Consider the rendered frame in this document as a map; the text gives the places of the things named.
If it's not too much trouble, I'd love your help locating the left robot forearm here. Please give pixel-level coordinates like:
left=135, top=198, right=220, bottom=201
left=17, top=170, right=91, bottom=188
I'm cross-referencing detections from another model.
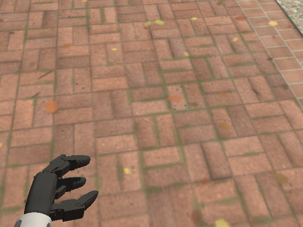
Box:
left=14, top=212, right=52, bottom=227

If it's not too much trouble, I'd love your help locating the left robot hand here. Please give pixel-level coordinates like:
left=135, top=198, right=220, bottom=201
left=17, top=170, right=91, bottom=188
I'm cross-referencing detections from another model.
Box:
left=24, top=154, right=98, bottom=222

